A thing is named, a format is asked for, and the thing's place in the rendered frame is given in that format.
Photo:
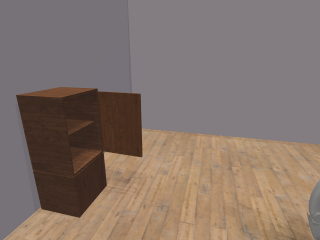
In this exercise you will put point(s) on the right robot shin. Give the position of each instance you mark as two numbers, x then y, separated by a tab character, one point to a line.
314	227

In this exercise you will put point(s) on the cupboard door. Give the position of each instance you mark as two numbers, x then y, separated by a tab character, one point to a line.
121	122

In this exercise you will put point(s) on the right robot thigh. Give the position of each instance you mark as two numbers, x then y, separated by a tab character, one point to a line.
314	203

